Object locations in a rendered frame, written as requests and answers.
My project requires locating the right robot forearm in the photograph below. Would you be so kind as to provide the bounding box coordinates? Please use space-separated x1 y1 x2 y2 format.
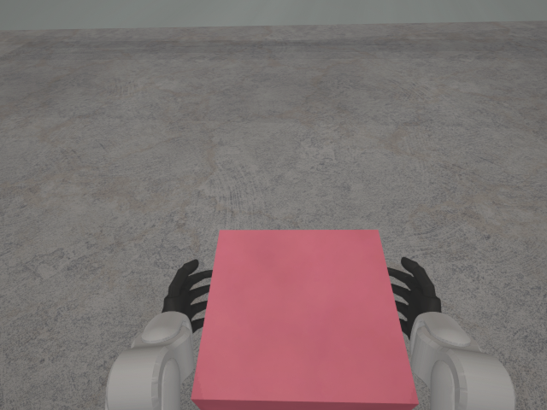
409 312 516 410

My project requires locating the left robot forearm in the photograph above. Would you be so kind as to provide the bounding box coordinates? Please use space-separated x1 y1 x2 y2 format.
105 311 195 410

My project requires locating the robot right hand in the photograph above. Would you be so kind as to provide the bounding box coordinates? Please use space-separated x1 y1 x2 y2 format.
387 257 442 340

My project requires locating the robot left hand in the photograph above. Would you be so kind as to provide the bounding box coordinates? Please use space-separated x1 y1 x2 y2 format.
162 259 213 333

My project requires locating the carton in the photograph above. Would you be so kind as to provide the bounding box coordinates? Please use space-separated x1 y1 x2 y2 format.
191 230 419 410

